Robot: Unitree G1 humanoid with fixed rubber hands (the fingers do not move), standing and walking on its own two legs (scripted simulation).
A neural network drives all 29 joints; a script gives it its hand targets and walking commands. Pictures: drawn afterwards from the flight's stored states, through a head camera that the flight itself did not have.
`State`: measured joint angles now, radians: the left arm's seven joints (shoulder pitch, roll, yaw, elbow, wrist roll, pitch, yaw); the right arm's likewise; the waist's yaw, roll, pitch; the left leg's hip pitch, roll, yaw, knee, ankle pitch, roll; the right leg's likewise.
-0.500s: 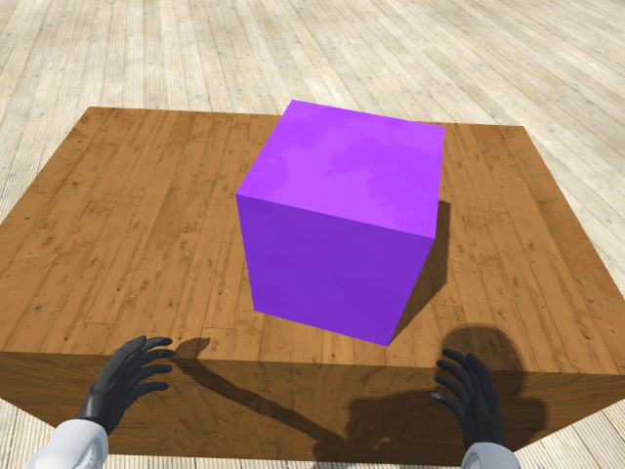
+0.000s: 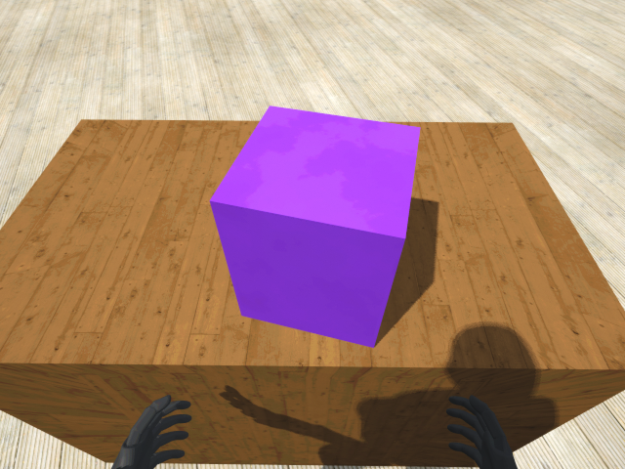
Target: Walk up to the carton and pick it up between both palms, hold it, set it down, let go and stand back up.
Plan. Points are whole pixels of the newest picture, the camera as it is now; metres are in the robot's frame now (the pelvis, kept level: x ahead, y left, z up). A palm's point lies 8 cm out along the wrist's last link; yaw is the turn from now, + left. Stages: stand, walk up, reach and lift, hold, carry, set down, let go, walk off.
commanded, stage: set down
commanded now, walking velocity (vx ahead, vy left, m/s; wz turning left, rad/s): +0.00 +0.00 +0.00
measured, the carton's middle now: (323, 229) +0.43 +0.01 +0.06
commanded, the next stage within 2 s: let go in 0.74 s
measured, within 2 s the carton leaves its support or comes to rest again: neither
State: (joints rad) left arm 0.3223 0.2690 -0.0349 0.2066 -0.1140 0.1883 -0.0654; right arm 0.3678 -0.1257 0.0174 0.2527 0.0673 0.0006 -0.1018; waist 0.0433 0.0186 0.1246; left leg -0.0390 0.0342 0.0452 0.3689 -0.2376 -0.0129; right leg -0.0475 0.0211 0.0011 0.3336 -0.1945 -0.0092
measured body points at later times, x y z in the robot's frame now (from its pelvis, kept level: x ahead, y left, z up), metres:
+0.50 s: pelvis +0.00 +0.00 +0.00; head +0.00 +0.00 +0.45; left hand +0.15 +0.23 -0.09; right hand +0.16 -0.22 -0.09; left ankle -0.02 +0.12 -0.75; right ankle +0.00 -0.11 -0.75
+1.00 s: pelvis +0.00 +0.00 +0.00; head +0.01 +0.00 +0.45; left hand +0.16 +0.22 -0.09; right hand +0.15 -0.23 -0.10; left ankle -0.02 +0.12 -0.75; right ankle +0.00 -0.11 -0.75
